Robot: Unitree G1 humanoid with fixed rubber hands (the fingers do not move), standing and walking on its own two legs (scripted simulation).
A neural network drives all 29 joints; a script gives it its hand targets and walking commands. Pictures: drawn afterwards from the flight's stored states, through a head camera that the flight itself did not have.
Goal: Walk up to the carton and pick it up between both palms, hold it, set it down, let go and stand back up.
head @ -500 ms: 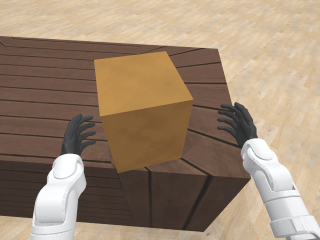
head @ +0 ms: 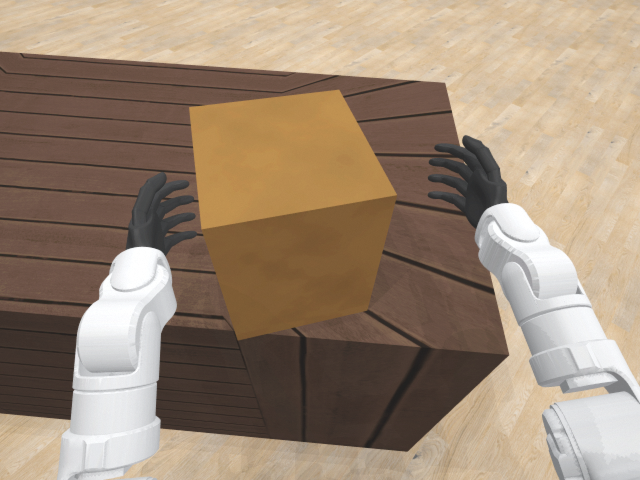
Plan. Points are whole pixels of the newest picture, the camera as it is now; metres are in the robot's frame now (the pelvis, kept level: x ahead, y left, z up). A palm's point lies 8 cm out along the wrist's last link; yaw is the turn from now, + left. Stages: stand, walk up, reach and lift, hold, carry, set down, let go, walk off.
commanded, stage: reach and lift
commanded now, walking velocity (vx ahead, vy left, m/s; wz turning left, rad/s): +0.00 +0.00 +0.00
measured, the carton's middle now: (286, 218) +0.44 +0.05 +0.06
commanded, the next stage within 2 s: none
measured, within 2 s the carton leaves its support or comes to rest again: neither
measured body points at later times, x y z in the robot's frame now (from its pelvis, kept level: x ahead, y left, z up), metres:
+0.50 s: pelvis +0.00 +0.00 +0.00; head +0.06 +0.01 +0.45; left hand +0.40 +0.21 +0.15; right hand +0.48 -0.16 +0.18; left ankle +0.01 +0.18 -0.74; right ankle +0.01 -0.09 -0.74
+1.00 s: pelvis +0.00 +0.01 +0.00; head +0.08 +0.02 +0.44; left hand +0.44 +0.22 +0.13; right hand +0.51 -0.14 +0.16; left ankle +0.01 +0.18 -0.74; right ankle +0.01 -0.09 -0.74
